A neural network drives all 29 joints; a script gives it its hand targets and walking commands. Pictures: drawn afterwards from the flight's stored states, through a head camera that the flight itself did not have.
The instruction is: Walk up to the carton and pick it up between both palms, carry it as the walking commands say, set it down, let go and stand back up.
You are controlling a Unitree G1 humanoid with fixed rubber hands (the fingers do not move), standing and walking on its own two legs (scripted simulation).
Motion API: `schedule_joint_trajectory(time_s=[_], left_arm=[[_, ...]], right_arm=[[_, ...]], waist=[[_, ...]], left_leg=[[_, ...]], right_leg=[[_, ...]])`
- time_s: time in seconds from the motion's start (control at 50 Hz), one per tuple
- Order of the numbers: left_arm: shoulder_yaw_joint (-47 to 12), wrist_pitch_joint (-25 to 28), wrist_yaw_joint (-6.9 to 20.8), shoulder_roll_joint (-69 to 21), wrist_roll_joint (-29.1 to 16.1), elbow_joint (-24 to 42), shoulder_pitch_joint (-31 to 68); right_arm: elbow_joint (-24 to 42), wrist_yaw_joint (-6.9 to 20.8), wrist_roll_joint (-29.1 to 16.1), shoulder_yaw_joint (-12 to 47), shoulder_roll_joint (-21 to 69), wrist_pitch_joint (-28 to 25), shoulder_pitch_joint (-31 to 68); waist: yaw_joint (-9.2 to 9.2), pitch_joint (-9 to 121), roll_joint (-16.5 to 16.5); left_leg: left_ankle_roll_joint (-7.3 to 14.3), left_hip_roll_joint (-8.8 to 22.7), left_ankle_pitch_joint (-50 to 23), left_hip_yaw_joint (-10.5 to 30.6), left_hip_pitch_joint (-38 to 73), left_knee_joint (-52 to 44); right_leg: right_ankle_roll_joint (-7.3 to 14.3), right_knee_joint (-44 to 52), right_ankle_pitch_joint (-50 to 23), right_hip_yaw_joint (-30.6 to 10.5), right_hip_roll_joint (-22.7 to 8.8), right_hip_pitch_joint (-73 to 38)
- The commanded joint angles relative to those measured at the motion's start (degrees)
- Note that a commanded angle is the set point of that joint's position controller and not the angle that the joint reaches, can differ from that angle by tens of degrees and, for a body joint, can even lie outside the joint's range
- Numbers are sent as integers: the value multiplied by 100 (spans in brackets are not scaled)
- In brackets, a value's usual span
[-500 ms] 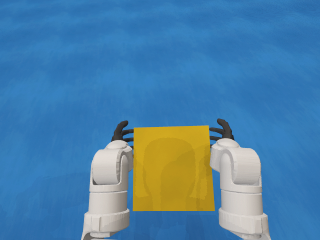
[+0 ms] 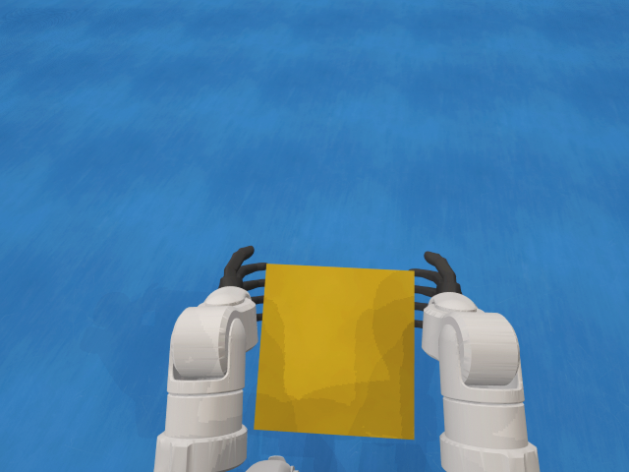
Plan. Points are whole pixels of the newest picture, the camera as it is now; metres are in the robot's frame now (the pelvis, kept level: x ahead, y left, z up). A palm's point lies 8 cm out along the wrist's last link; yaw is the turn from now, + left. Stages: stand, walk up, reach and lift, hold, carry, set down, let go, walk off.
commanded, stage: carry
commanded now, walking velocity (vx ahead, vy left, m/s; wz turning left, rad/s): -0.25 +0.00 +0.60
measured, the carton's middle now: (333, 339) +0.32 -0.01 -0.04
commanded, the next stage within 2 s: none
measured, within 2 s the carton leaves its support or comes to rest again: neither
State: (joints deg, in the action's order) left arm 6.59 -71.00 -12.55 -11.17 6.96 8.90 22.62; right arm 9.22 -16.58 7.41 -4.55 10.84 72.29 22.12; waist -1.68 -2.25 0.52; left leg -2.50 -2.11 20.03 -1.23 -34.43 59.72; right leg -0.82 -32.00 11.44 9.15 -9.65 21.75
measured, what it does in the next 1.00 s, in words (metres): walks backwards, turning left: left foot, then right foot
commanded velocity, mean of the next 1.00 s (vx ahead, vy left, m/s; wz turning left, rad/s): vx -0.14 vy -0.04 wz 0.23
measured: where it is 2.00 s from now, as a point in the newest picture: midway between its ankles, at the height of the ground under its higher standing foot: outside the picture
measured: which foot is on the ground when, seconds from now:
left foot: up 0.00-0.10, down 0.12-0.48, up 0.50-0.72, down 0.74-1.00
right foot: down 0.00-0.12, up 0.14-0.44, down 0.46-0.74, up 0.76-1.00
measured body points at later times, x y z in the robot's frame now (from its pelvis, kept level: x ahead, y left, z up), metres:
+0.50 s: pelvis -0.23 +0.03 -0.01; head -0.19 +0.02 +0.44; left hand +0.03 +0.25 +0.06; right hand +0.11 +0.02 +0.05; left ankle -0.06 +0.17 -0.72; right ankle -0.20 -0.07 -0.74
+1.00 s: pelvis -0.39 +0.03 +0.00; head -0.39 +0.04 +0.45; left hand -0.15 +0.27 +0.08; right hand -0.05 +0.04 +0.07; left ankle -0.35 +0.17 -0.73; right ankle -0.35 -0.10 -0.71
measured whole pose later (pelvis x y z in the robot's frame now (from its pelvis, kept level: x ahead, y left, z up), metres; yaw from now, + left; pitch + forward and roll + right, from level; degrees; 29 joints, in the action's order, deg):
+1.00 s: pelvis -0.39 +0.03 +0.00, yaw +19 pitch +3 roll -1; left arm 7.7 -73.9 -19.5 -11.6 5.7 4.1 24.1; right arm -0.9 -15.1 9.7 -7.4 12.2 71.7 25.2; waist 2.2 4.0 -0.3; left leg 1.1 2.7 7.4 -4.2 -25.5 29.9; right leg -2.0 -46.7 25.6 2.8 -2.7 24.9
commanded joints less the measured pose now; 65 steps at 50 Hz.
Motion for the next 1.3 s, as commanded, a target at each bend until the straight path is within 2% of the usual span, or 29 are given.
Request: schedule_joint_trajectory(time_s=[0.0, 0.06, 0.08, 0.1, 0.12, 0.14, 0.18, 0.24, 0.36, 0.44, 0.46, 0.48, 0.5, 0.54, 0.56, 0.6, 0.64, 0.68, 0.72, 0.74, 0.76, 0.8, 0.86, 1.06, 1.08, 1.12, 1.2, 1.24, 1.28], left_arm=[[-3187, 166, 1852, -5789, -2254, 639, 2350], [-3052, 154, 1747, -5696, -1957, 256, 1924], [-3024, 154, 1719, -5698, -1902, 120, 1848], [-3017, 171, 1692, -5666, -1863, 3, 1899], [-3026, 181, 1713, -5666, -1907, 139, 1975], [-3233, 215, 1728, -5897, -2015, 308, 2333], [-3518, 246, 1788, -6187, -2308, 258, 2686], [-3872, 277, 1798, -6235, -2776, 735, 3291], [-3744, 95, 1870, -6188, -2922, 343, 2879], [-3561, 102, 1928, -6194, -2763, 24, 2423], [-3502, 163, 1938, -6263, -2663, -171, 2219], [-3381, 245, 1975, -6274, -2605, -183, 2383], [-3311, 213, 2029, -6106, -2630, 52, 2691], [-3409, 121, 2032, -6159, -2600, 342, 2884], [-3462, 84, 2030, -6173, -2597, 463, 2896], [-3335, 70, 1996, -6018, -2472, 453, 2842], [-3171, 43, 1946, -5839, -2314, 233, 2592], [-3068, 20, 1870, -5755, -2155, -31, 2359], [-2995, 40, 1820, -5698, -2030, -321, 2158], [-3036, 52, 1834, -5796, -2056, -288, 2216], [-3228, 67, 1856, -5912, -2147, -21, 2583], [-3422, 71, 1870, -6094, -2369, -20, 3198], [-3565, 51, 1901, -6228, -2696, 8, 3660], [-3254, -85, 1881, -6393, -2704, -616, 3149], [-3268, -65, 1880, -6442, -2701, -604, 3074], [-3111, 54, 1906, -6512, -2547, -701, 2929], [-3036, 59, 1830, -6356, -2345, -275, 3087], [-3030, 49, 1768, -6267, -2269, -158, 3060], [-2992, 49, 1721, -6174, -2191, -199, 2950]], right_arm=[[543, 2225, -2685, 3614, 5970, -222, 2942], [36, 2324, -2689, 3440, 5994, -84, 2701], [-103, 2370, -2684, 3402, 6020, -65, 2673], [-266, 2421, -2677, 3322, 6043, -59, 2657], [-381, 2423, -2636, 3259, 6047, -130, 2555], [-346, 2468, -2582, 3259, 6088, -185, 2638], [-320, 2507, -2418, 3111, 6087, -216, 2629], [270, 2388, -2385, 3058, 6059, -396, 2933], [496, 2169, -2139, 3022, 5789, -413, 2764], [445, 2141, -2076, 3187, 5784, -395, 2763], [443, 2187, -2112, 3271, 5749, -391, 2891], [458, 2222, -2166, 3413, 5790, -399, 3062], [412, 2201, -2125, 3407, 5929, -408, 3160], [631, 2202, -2378, 3468, 6080, -432, 3302], [721, 2201, -2467, 3482, 6149, -418, 3342], [687, 2205, -2599, 3572, 6105, -351, 3331], [376, 2209, -2608, 3511, 5998, -227, 3126], [-63, 2260, -2566, 3337, 6019, -119, 2845], [-374, 2341, -2587, 3258, 6144, -55, 2787], [-584, 2369, -2536, 3187, 6185, -106, 2729], [-616, 2392, -2529, 3185, 6290, -188, 2743], [-579, 2452, -2449, 3019, 6329, -179, 2888], [-352, 2375, -2398, 2847, 6315, -269, 3302], [-331, 2232, -2194, 2804, 6213, -283, 3220], [-321, 2224, -2203, 2857, 6206, -299, 3169], [16, 2264, -2344, 3083, 6261, -325, 3578], [94, 2379, -2623, 3212, 6305, -203, 3874], [-116, 2428, -2683, 3213, 6363, -121, 3636], [-225, 2458, -2735, 3171, 6397, -74, 3565]], waist=[[159, 2601, -1424], [177, 2791, -1679], [113, 2762, -1244], [61, 2658, -520], [33, 2615, 1391], [-26, 2434, 1950], [-38, 2627, 906], [42, 2830, 974], [76, 2961, 1140], [213, 3259, 1450], [374, 3033, 168], [318, 2519, -2332], [227, 2001, -2026], [76, 2059, -737], [62, 2157, -594], [134, 2229, -811], [213, 2405, -1330], [177, 2624, -1384], [134, 2781, -677], [128, 2639, 913], [53, 2551, 1592], [10, 2449, 881], [40, 2447, 799], [43, 3021, 1062], [50, 3009, 815], [168, 2595, -871], [166, 2402, -874], [112, 2512, -810], [45, 2737, -677]], left_leg=[[-88, -9, 456, -353, 339, -1063], [-16, 14, -287, -482, 903, -2622], [1, 175, -1051, -251, 1419, -3488], [87, 640, -1532, 518, 2295, -3833], [702, 2153, -4554, 2380, 3153, -3261], [1224, 2479, -5638, 2664, 2831, -3252], [1136, 1954, -4785, 1963, 2657, -3189], [856, 1402, -3000, 1398, 2735, -3344], [744, 1434, -348, 2164, 2624, -4462], [-298, 736, -137, 1249, 2062, -4973], [-717, -72, -54, 259, 1236, -4255], [-385, -190, 275, -236, 860, -1420], [-123, -18, 438, 45, 26, -25], [68, 161, -60, 525, 598, 972], [110, 185, -263, 330, 604, 684], [58, 28, -91, -236, 531, -661], [56, -34, 549, -481, 625, -1645], [120, -11, -44, -641, 1082, -3088], [117, 796, -849, 234, 2406, -4205], [580, 2025, -2697, 1683, 3002, -3937], [1000, 2445, -3448, 1884, 2719, -3866], [1098, 2091, -2621, 1449, 2311, -3891], [935, 1862, -1389, 975, 2310, -4041], [455, 2017, -1625, 1215, 2586, -3894], [262, 1873, -1707, 1061, 2294, -3784], [-30, 926, -858, -168, 1508, -3196], [67, 652, 134, -390, 923, -1336], [158, 637, 63, -307, 752, -1436], [179, 842, -1259, -197, 1294, -2594]], right_leg=[[735, -33, -4659, -279, -1059, -2216], [554, -144, -4277, -340, -1230, -2288], [294, -426, -3587, -192, -1123, -1867], [-7, -815, -1752, -264, -1003, -690], [-396, -1576, 1191, -47, -390, 1152], [-427, -2624, 2885, -286, 22, 1788], [-282, -3784, 2065, -872, 200, 1679], [-267, -3781, 1177, -812, 325, 1510], [-54, -1752, 1538, -608, 825, 550], [153, 1121, 1765, 186, 1164, -1730], [527, 1588, 2310, -667, 384, -1972], [1059, 1961, 2757, -2844, -1316, -594], [1443, 2502, 2518, -2979, -2060, -1], [905, 2046, 1266, -1672, -1336, 134], [657, 1591, 439, -1008, -928, -270], [567, 938, -604, -545, -487, -995], [730, 725, -1517, -899, -677, -1533], [665, 362, -1958, -932, -715, -1728], [111, -282, -1088, -839, -523, -791], [-319, -745, 602, -449, -122, 654], [-377, -1256, 2030, -376, 84, 937], [-218, -2274, 1668, -689, 290, 845], [-181, -2337, 1169, -855, 385, 856], [129, 586, 1123, -461, 775, -615], [130, 1036, 770, -600, 573, -1053], [466, 1364, 638, -1495, -267, -782], [1070, 755, -778, -1188, -449, -363], [1070, 42, -2648, -1058, -353, -900], [809, -528, -3523, -890, -180, -1057]])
